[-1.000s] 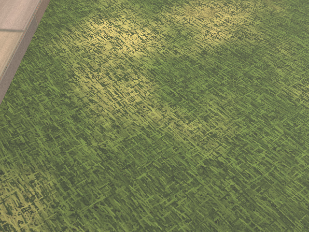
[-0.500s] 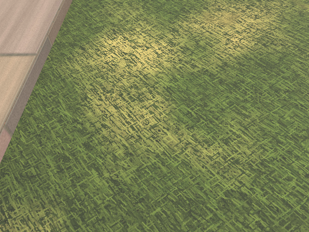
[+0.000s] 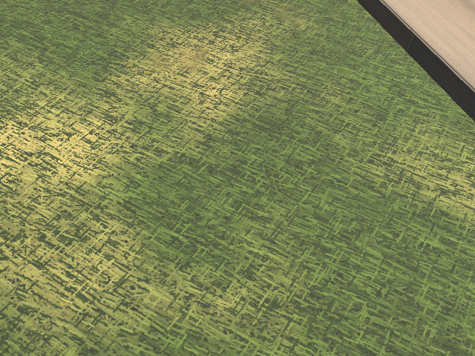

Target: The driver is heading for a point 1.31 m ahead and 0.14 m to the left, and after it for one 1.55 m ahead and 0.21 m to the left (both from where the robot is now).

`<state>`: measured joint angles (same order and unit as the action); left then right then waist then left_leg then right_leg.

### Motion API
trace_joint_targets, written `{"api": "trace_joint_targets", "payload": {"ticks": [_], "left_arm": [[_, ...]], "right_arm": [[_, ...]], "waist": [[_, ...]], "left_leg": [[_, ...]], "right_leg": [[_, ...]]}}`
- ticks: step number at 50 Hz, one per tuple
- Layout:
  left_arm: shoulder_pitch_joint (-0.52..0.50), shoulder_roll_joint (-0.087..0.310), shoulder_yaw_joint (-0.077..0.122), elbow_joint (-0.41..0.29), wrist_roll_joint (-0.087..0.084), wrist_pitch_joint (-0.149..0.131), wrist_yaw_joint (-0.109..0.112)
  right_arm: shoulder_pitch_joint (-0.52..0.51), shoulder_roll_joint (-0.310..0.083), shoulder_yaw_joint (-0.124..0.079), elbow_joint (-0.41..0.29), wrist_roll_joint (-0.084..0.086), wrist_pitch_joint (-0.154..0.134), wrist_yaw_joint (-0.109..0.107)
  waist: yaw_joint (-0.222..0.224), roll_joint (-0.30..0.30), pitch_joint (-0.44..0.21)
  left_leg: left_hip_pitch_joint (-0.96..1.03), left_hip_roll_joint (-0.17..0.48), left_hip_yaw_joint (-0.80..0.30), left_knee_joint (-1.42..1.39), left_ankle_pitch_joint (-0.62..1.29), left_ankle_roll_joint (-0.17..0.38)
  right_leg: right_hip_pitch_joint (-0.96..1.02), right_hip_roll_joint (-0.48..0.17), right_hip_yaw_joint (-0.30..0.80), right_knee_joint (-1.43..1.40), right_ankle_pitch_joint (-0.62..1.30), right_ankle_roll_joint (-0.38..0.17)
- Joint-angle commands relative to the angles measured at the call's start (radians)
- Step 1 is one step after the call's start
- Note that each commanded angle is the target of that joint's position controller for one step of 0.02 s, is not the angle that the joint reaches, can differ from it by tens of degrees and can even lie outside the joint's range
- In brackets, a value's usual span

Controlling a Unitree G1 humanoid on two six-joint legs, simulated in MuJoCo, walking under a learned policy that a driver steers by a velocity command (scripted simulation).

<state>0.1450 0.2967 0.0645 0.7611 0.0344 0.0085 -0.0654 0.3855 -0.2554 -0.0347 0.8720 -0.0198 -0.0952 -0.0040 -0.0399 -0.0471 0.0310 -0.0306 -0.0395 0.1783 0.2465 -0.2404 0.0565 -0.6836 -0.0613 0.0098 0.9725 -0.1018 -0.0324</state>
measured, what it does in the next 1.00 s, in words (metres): walks ahead, turning left: right foot, then left foot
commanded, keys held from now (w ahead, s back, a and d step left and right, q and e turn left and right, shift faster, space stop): w+e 0.04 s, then w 0.16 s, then w+q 0.80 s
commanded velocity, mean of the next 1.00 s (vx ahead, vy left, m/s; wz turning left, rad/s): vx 0.50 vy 0.00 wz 0.18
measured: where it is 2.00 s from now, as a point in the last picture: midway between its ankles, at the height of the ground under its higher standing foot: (185, 192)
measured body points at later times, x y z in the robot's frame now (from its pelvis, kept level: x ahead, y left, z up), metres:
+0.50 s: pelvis +0.27 -0.05 +0.00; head +0.29 -0.06 +0.45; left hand +0.30 +0.22 -0.13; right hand +0.34 -0.31 -0.14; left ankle +0.38 +0.11 -0.67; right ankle +0.22 -0.10 -0.74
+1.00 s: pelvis +0.54 +0.01 +0.00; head +0.57 +0.03 +0.45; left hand +0.62 +0.30 -0.12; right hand +0.64 -0.25 -0.13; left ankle +0.51 +0.05 -0.74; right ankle +0.66 -0.15 -0.67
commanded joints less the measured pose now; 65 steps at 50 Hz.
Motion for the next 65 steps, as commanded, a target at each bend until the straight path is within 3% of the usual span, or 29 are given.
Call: {"api": "trace_joint_targets", "payload": {"ticks": [1,6,8,9,10,11,12,13,14,16,18,21,26,31,34,36,37,38,39,40,42,43,45,48,58,61,63,64,65], "left_arm": [[-0.103,-0.006,-0.020,-0.092,-0.001,-0.014,-0.015],[-0.181,-0.001,-0.032,-0.130,0.010,-0.022,-0.009],[-0.084,0.021,-0.022,-0.097,0.017,-0.030,0.008],[0.043,0.043,-0.010,-0.052,0.023,-0.039,0.017],[0.204,0.086,0.009,0.003,0.035,-0.048,0.030],[0.297,0.192,0.036,0.015,0.048,-0.049,0.048],[0.315,0.220,0.045,0.009,0.005,-0.039,0.054],[0.238,0.187,0.040,0.017,-0.014,-0.036,0.062],[0.180,0.125,0.023,0.024,-0.014,-0.046,0.064],[0.107,0.043,-0.002,0.037,-0.015,-0.068,0.063],[0.117,0.021,-0.008,0.052,-0.013,-0.092,0.061],[0.156,0.042,-0.001,0.084,-0.016,-0.113,0.060],[0.199,0.027,-0.010,0.116,-0.019,-0.118,0.068],[0.287,0.053,-0.009,0.166,-0.015,-0.108,0.090],[0.270,0.092,-0.004,0.174,-0.009,-0.094,0.103],[0.254,0.122,0.004,0.168,-0.004,-0.076,0.106],[0.233,0.129,0.005,0.153,-0.008,-0.072,0.102],[0.261,0.047,-0.014,0.103,-0.019,-0.080,0.089],[0.227,0.048,-0.009,0.042,-0.027,-0.088,0.074],[0.114,0.075,-0.008,0.025,-0.013,-0.099,0.069],[0.114,0.064,-0.011,0.027,-0.021,-0.113,0.067],[0.125,0.060,-0.012,0.027,-0.002,-0.097,0.067],[0.154,0.041,-0.015,0.028,0.017,-0.059,0.059],[0.079,0.028,-0.018,-0.009,0.015,-0.038,0.052],[-0.225,0.029,-0.036,-0.121,-0.001,-0.059,0.038],[-0.110,0.067,-0.023,-0.094,-0.003,-0.071,0.043],[0.138,0.111,0.000,-0.018,-0.002,-0.087,0.063],[0.294,0.175,0.015,-0.003,0.017,-0.094,0.080],[0.319,0.271,0.043,0.018,0.024,-0.084,0.076]], "right_arm": [[-0.025,-0.103,-0.018,-0.049,0.001,-0.015,-0.001],[0.069,-0.136,-0.020,0.013,-0.005,0.007,-0.013],[0.078,-0.165,-0.023,0.033,-0.008,0.019,-0.017],[0.079,-0.172,-0.021,0.038,-0.005,0.027,-0.017],[0.063,-0.161,-0.016,0.025,0.002,0.028,-0.017],[0.107,-0.044,0.013,-0.028,0.025,0.023,0.000],[0.103,-0.109,-0.011,-0.028,0.026,0.027,0.000],[-0.007,-0.139,-0.024,-0.047,0.021,0.028,-0.002],[-0.034,-0.103,-0.013,-0.053,0.029,0.019,0.003],[0.015,-0.077,-0.014,-0.013,0.006,0.041,0.008],[0.056,-0.054,-0.017,0.016,-0.009,0.069,0.022],[-0.027,-0.037,-0.023,-0.005,-0.004,0.080,0.036],[-0.207,-0.017,-0.014,-0.060,-0.006,0.071,0.048],[-0.349,-0.008,0.001,-0.122,-0.014,0.068,0.063],[-0.292,-0.032,-0.010,-0.119,-0.017,0.071,0.056],[-0.129,-0.073,-0.033,-0.076,-0.021,0.065,0.047],[0.023,-0.117,-0.056,-0.031,-0.032,0.058,0.037],[0.097,-0.232,-0.091,-0.024,-0.036,0.061,0.020],[0.058,-0.281,-0.102,-0.043,-0.006,0.070,0.022],[0.028,-0.244,-0.096,-0.033,0.013,0.077,0.016],[-0.071,-0.150,-0.072,-0.035,0.012,0.072,0.007],[-0.100,-0.127,-0.064,-0.037,0.019,0.065,0.003],[-0.107,-0.120,-0.057,-0.041,0.023,0.045,0.005],[-0.061,-0.161,-0.067,-0.032,0.022,0.033,0.008],[0.107,-0.150,-0.058,0.001,0.006,0.036,-0.007],[0.053,-0.177,-0.060,-0.004,0.001,0.026,-0.017],[0.026,-0.187,-0.059,-0.001,0.000,0.020,-0.008],[0.041,-0.127,-0.041,-0.026,0.004,0.015,-0.002],[0.209,-0.045,-0.028,-0.021,0.038,0.019,0.003]], "waist": [[0.009,0.118,0.046],[-0.006,0.121,0.048],[0.045,0.147,-0.019],[0.101,0.137,-0.089],[0.174,0.108,-0.176],[0.166,-0.097,-0.319],[0.170,-0.090,-0.410],[0.152,0.020,-0.247],[0.115,0.022,-0.113],[0.035,0.019,-0.014],[0.016,0.001,-0.015],[0.017,-0.010,0.023],[0.051,-0.018,0.068],[0.089,-0.010,0.085],[0.043,-0.042,0.026],[-0.031,-0.049,-0.076],[-0.109,-0.004,-0.154],[-0.102,0.167,-0.258],[-0.062,0.260,-0.326],[-0.075,0.103,-0.195],[0.012,0.007,-0.021],[0.046,0.008,0.001],[0.073,0.040,-0.024],[0.060,0.067,-0.010],[-0.063,0.117,0.017],[0.009,0.130,0.001],[0.127,0.084,-0.120],[0.176,-0.007,-0.248],[0.097,-0.267,-0.345]], "left_leg": [[-0.036,0.249,-0.064,-0.093,0.424,0.072],[0.100,0.291,-0.021,0.003,0.720,0.065],[0.137,0.299,-0.001,0.177,0.997,0.063],[0.103,0.292,0.017,0.336,0.989,0.055],[-0.061,0.268,0.031,0.551,0.788,0.040],[-0.437,0.158,0.039,0.920,0.128,-0.002],[-0.581,0.023,-0.113,1.145,-0.295,-0.015],[-0.651,0.079,-0.215,1.143,-0.190,-0.006],[-0.629,0.100,-0.223,1.072,-0.131,0.001],[-0.517,0.137,-0.230,0.934,-0.079,-0.003],[-0.463,0.124,-0.226,0.914,-0.038,-0.009],[-0.562,0.131,-0.227,0.858,0.069,-0.016],[-0.629,0.121,-0.177,0.611,0.249,-0.023],[-0.612,0.088,-0.075,0.410,0.225,0.022],[-0.491,0.009,-0.022,0.377,0.080,0.083],[-0.294,-0.054,-0.023,0.331,-0.007,0.137],[-0.069,-0.037,-0.092,0.245,0.007,0.181],[0.210,0.232,-0.465,0.227,-0.052,0.279],[0.359,0.403,-0.966,0.069,0.024,0.420],[0.285,0.362,-0.808,0.044,0.045,0.374],[0.021,0.279,-0.594,0.005,0.229,0.279],[-0.060,0.229,-0.523,-0.005,0.316,0.253],[-0.120,0.176,-0.455,-0.015,0.411,0.240],[-0.151,0.137,-0.426,-0.037,0.418,0.224],[0.061,0.160,-0.473,0.018,0.515,0.160],[0.058,0.186,-0.471,0.091,0.686,0.115],[0.010,0.118,-0.406,0.383,0.788,0.082],[-0.139,0.063,-0.364,0.658,0.501,0.065],[-0.446,-0.127,-0.274,0.972,-0.246,0.019]], "right_leg": [[0.014,0.000,-0.051,-0.161,0.102,-0.005],[0.117,0.065,-0.125,-0.347,-0.029,-0.076],[0.263,0.131,-0.143,-0.386,-0.124,-0.122],[0.428,0.159,-0.134,-0.451,-0.110,-0.148],[0.688,0.100,-0.051,-0.486,-0.084,-0.183],[1.041,-0.230,0.377,-0.496,-0.128,-0.280],[1.069,-0.386,0.707,-0.627,0.001,-0.361],[0.945,-0.325,0.497,-0.638,0.064,-0.316],[0.773,-0.283,0.356,-0.677,0.119,-0.276],[0.582,-0.190,0.176,-0.748,0.168,-0.180],[0.530,-0.161,0.099,-0.791,0.197,-0.157],[0.547,-0.146,0.008,-0.839,0.215,-0.135],[0.597,-0.122,-0.113,-0.852,0.271,-0.107],[0.749,-0.172,-0.175,-0.800,0.448,-0.096],[0.824,-0.191,-0.222,-0.627,0.848,-0.079],[0.797,-0.196,-0.236,-0.342,0.922,-0.080],[0.661,-0.174,-0.249,-0.095,0.734,-0.059],[0.345,-0.079,-0.254,0.258,0.134,-0.018],[0.027,0.126,-0.082,0.509,-0.455,0.018],[-0.081,0.040,0.039,0.491,-0.345,0.006],[-0.001,-0.031,0.025,0.310,-0.222,0.011],[0.059,-0.047,0.026,0.252,-0.215,0.028],[0.127,-0.050,0.013,0.190,-0.206,0.057],[0.088,-0.049,-0.015,0.074,-0.122,0.087],[0.037,0.016,-0.032,-0.345,0.093,0.048],[0.240,0.054,-0.028,-0.436,0.010,-0.010],[0.547,0.075,-0.035,-0.515,-0.010,-0.055],[0.775,-0.131,0.189,-0.525,-0.152,-0.104],[0.989,-0.375,0.685,-0.639,-0.194,-0.259]]}}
